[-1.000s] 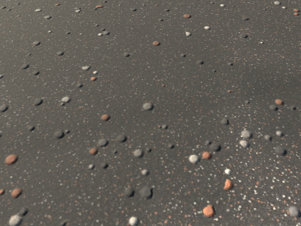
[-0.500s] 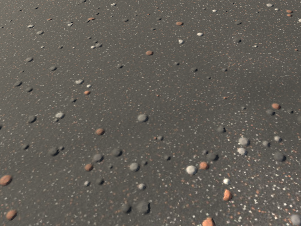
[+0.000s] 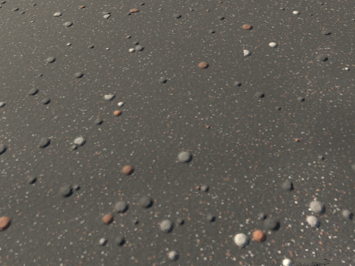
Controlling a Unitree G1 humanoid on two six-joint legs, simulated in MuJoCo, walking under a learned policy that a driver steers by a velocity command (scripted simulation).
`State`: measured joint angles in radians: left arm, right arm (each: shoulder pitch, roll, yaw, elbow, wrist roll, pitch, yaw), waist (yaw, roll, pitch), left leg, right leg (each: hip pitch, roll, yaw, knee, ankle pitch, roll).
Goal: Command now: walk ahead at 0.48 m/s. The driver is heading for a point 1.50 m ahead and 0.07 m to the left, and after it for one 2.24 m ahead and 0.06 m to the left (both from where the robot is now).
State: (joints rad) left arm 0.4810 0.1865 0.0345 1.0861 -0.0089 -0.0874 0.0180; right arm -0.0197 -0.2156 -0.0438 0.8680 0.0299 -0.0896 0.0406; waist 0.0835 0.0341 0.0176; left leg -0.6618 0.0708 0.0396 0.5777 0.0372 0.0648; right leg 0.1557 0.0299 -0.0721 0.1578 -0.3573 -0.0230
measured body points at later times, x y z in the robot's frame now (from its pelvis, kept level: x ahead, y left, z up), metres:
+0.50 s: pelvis +0.29 +0.02 +0.01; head +0.31 +0.02 +0.46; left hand +0.48 +0.26 -0.09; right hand +0.27 -0.24 -0.13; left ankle +0.21 +0.12 -0.73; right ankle +0.49 -0.14 -0.68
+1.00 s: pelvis +0.58 -0.04 +0.02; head +0.59 -0.05 +0.47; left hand +0.56 +0.22 -0.12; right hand +0.74 -0.29 -0.10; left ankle +0.76 +0.14 -0.67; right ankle +0.51 -0.12 -0.73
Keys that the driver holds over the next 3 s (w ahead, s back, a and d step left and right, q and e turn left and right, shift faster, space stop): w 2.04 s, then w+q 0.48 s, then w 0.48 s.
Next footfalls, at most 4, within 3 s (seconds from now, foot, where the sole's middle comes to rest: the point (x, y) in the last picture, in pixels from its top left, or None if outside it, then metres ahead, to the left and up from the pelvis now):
0.08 left None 0.25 0.12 -0.77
0.62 right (238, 245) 0.55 -0.13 -0.77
1.18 left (180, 168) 0.87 0.11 -0.77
1.74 right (235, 118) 1.18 -0.13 -0.77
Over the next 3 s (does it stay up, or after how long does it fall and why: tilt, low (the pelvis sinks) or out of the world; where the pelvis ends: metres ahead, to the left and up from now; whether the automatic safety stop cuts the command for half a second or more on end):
stays up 1.73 0.05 0.01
